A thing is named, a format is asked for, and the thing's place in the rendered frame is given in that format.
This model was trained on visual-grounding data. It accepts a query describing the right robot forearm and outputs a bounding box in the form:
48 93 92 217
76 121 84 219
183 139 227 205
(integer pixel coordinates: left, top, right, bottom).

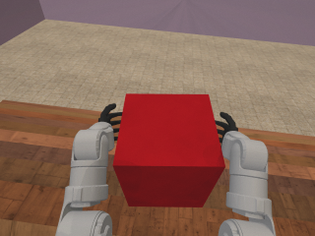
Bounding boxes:
221 131 277 236

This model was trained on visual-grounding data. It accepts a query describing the left robot forearm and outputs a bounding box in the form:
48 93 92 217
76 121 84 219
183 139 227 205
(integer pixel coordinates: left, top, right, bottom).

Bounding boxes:
55 122 115 236

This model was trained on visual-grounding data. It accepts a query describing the left robot hand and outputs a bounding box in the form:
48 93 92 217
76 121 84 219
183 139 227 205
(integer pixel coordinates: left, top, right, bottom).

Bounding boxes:
98 103 123 141

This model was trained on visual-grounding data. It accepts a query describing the carton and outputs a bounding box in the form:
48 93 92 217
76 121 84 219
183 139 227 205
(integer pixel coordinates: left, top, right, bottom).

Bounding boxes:
112 93 225 207

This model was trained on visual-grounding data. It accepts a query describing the right robot hand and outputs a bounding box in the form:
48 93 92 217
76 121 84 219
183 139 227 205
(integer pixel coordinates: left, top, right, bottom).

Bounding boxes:
215 112 238 145

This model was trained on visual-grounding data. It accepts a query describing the right robot upper arm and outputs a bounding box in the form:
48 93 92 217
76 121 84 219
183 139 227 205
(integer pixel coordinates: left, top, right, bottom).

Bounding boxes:
218 218 274 236

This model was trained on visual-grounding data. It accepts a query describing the left robot upper arm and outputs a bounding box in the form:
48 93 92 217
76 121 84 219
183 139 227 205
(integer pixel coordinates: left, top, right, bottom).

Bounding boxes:
56 210 112 236

